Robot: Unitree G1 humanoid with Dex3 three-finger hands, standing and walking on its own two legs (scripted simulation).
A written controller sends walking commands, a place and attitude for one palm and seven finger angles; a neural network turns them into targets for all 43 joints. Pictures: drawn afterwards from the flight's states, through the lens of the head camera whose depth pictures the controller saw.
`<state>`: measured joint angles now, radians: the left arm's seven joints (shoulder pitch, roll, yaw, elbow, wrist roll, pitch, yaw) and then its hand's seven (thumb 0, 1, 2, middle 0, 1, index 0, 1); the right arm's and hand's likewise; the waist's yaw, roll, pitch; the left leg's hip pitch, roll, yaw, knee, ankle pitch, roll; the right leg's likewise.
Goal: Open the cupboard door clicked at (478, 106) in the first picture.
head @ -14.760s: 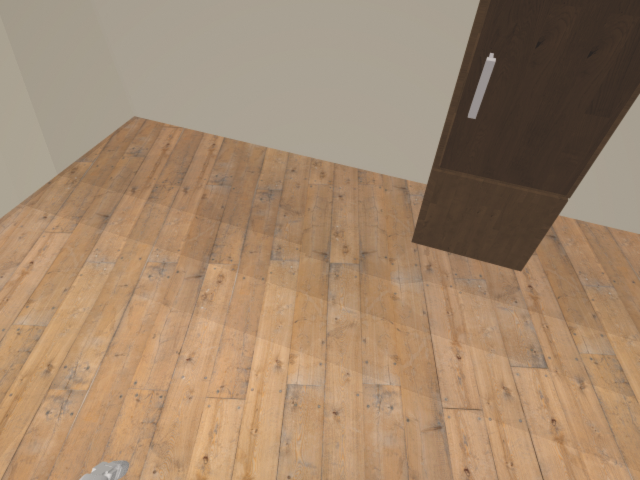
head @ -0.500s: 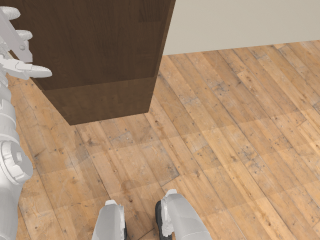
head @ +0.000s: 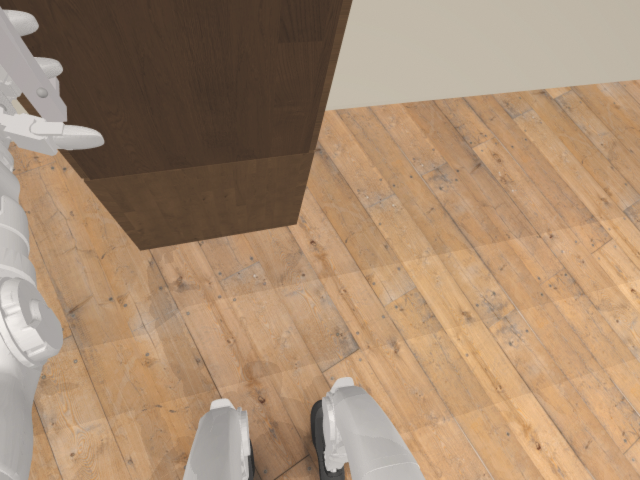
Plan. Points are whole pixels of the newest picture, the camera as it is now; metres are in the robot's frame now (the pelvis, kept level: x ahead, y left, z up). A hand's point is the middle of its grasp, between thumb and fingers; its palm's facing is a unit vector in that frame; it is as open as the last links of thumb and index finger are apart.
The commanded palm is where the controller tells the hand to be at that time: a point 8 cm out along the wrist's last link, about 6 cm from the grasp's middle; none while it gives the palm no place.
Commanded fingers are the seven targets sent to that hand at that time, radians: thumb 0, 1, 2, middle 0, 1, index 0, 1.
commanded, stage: close the thumb around the handle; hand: left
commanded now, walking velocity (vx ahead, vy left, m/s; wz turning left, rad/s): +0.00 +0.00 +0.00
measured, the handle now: (19, 47) +0.59 +0.28 +0.07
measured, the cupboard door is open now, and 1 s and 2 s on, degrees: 0 6 46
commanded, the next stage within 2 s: pull the door open along its arc in 0.58 s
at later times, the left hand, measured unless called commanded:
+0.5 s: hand (43, 93) +0.54 +0.25 +0.06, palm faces +0.12 -0.99 -0.02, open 5.9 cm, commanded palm +0.52 +0.28 +0.06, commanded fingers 0.00 0.90 0.90 -0.40 -1.35 -0.40 -1.35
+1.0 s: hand (53, 122) +0.50 +0.24 +0.06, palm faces +0.12 -0.99 +0.00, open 5.9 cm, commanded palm +0.45 +0.27 +0.06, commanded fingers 0.00 0.90 0.90 -0.40 -1.35 -0.40 -1.35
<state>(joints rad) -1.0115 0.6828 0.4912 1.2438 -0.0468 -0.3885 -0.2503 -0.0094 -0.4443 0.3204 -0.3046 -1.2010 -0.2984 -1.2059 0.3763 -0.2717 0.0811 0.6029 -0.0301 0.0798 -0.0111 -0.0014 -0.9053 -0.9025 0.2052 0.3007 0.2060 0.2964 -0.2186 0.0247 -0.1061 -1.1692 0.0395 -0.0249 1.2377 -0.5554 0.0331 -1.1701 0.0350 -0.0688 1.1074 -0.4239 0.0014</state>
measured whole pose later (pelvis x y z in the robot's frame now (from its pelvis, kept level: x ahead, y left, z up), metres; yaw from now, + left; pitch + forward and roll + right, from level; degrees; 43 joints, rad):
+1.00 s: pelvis +0.01 +0.00 +0.01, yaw -1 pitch +26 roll -4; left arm -0.78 0.53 0.46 1.03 -0.14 -0.39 -0.24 0.01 0.70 0.76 -0.33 -1.33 -0.35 -1.35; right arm 0.39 -0.26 0.05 0.58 -0.01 0.10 0.00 0.00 -0.91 -0.90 0.20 0.30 0.21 0.30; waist -0.16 0.02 -0.13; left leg -1.08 0.04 0.01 1.18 -0.56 0.04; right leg -1.10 0.04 -0.03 1.07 -0.42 0.01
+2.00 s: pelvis +0.00 -0.06 +0.03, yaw +5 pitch +16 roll +1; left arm -0.14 -0.11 -0.09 0.44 0.11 -0.36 0.67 0.01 0.57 0.74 -0.36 -1.31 -0.37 -1.33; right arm 0.14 -0.17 0.00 0.63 -0.10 -0.05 0.00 0.01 -0.91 -0.90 0.20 0.30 0.20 0.30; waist -0.01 0.01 -0.16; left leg -0.85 0.00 -0.05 1.08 -0.50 -0.04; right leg -0.90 0.00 -0.09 1.08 -0.46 -0.08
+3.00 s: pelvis -0.01 -0.02 +0.02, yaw +4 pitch +14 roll +0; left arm -0.02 0.03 -0.19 0.29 -0.06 -0.40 0.11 -0.01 -0.50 0.30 -0.21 -0.35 -0.19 -0.37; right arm 0.22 -0.22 0.01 0.54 -0.02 -0.05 -0.01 0.01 -0.91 -0.90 0.20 0.30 0.20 0.30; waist 0.00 0.03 -0.13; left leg -0.86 -0.02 -0.01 1.14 -0.52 0.00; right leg -0.91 -0.02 -0.05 1.12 -0.46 -0.03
